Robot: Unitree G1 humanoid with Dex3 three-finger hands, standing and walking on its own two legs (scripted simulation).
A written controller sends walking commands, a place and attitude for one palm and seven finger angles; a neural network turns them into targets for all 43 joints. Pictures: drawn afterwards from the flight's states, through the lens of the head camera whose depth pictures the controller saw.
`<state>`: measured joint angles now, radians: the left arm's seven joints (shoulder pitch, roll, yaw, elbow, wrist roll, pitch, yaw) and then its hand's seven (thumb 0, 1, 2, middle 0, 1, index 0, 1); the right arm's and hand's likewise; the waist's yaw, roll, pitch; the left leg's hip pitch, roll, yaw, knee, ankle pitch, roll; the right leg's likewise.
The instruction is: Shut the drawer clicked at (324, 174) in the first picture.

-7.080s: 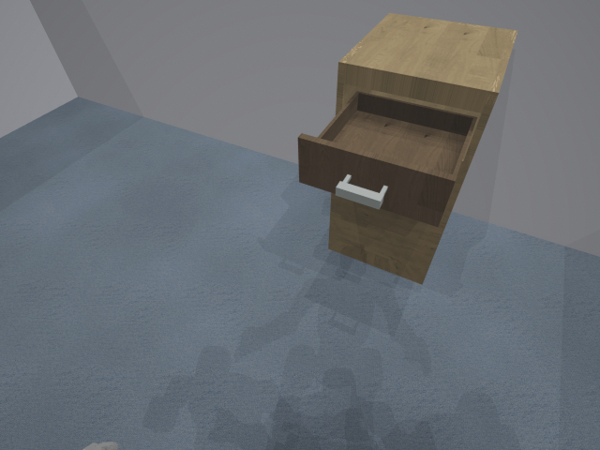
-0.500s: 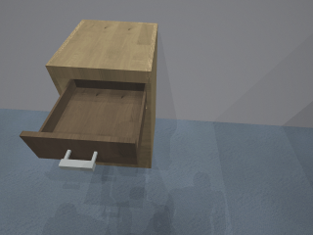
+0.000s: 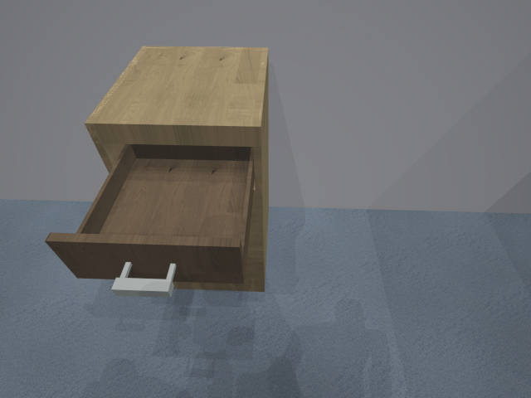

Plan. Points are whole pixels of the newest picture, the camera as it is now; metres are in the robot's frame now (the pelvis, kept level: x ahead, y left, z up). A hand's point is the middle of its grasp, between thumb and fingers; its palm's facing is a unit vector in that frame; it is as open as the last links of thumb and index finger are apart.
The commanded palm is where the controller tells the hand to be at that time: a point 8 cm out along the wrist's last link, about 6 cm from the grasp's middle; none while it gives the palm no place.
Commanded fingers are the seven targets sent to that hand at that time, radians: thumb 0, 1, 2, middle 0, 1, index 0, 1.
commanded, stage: look again from close up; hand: left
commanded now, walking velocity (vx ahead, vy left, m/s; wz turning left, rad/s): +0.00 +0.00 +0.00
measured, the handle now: (146, 277) +0.35 +0.26 -0.09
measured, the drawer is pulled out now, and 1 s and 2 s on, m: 0.29 0.29 0.29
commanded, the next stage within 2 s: shuffle to correct the standing spot in 0.06 s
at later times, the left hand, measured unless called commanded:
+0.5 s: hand out of the picture -0.01 +0.18 -0.19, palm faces +0.07 -0.98 -0.17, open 7.3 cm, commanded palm none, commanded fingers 0.00 0.90 0.90 -0.20 -0.30 -0.20 -0.30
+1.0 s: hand out of the picture +0.07 +0.18 -0.17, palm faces +0.00 -0.97 -0.23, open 7.3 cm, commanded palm none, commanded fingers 0.00 0.90 0.90 -0.20 -0.30 -0.20 -0.30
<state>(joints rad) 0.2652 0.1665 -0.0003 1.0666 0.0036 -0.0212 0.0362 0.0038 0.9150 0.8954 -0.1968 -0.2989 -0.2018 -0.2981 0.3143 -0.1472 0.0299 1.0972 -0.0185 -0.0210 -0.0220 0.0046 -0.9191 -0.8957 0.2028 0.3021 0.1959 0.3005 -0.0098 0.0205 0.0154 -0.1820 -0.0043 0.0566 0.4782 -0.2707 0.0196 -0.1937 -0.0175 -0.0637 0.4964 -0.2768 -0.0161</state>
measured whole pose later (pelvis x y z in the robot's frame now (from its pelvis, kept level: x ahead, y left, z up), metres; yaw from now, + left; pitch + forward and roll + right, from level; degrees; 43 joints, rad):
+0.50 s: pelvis +0.03 +0.02 -0.01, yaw +0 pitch -1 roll +0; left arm 0.37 0.15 0.02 1.10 0.02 0.00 0.03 0.00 0.91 0.90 -0.20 -0.30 -0.20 -0.30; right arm 0.33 -0.16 0.02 1.11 -0.02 -0.02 -0.02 0.00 -0.91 -0.90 0.20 0.30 0.20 0.30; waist 0.02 -0.03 0.03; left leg -0.18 -0.03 0.07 0.55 -0.36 0.04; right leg -0.20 -0.04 -0.06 0.59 -0.37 -0.01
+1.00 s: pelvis +0.01 +0.00 -0.01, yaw +0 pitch -2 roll +0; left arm 0.24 0.16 0.00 1.03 0.00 -0.02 0.05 0.00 0.92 0.90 -0.20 -0.30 -0.20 -0.30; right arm 0.28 -0.17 0.00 1.04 -0.01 0.00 -0.02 0.01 -0.93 -0.90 0.20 0.30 0.20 0.30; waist -0.03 0.01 0.04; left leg -0.20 0.01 0.05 0.55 -0.32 0.01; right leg -0.23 0.01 -0.07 0.55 -0.30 -0.04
